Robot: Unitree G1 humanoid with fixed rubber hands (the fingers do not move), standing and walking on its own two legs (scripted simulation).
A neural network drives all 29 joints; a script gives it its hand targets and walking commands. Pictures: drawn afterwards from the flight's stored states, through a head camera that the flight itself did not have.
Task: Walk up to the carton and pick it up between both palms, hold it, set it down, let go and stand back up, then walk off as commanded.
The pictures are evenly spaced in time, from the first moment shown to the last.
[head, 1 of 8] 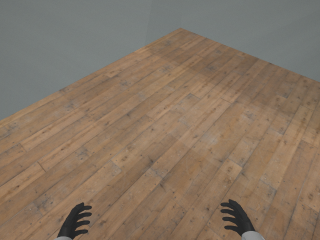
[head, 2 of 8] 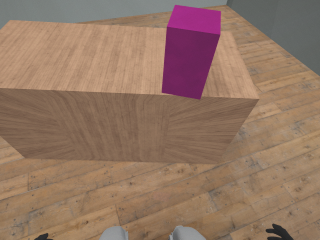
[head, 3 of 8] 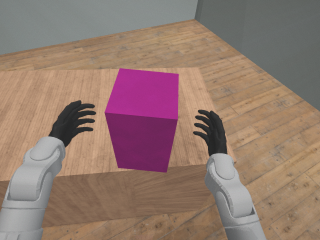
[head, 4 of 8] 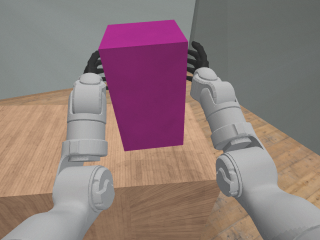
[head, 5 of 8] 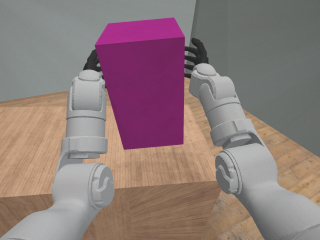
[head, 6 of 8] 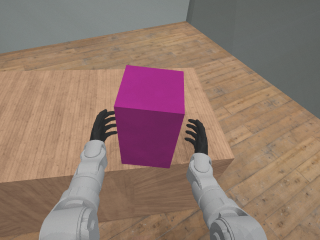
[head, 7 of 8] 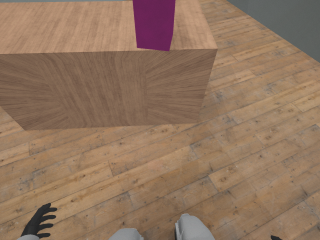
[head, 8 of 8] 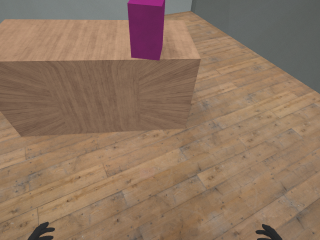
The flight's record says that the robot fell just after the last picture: no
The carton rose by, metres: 0.27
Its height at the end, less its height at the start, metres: +0.00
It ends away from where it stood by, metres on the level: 0.01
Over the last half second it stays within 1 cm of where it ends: yes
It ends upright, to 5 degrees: yes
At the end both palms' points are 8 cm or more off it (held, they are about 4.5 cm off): yes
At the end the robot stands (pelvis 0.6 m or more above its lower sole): yes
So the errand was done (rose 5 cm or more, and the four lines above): yes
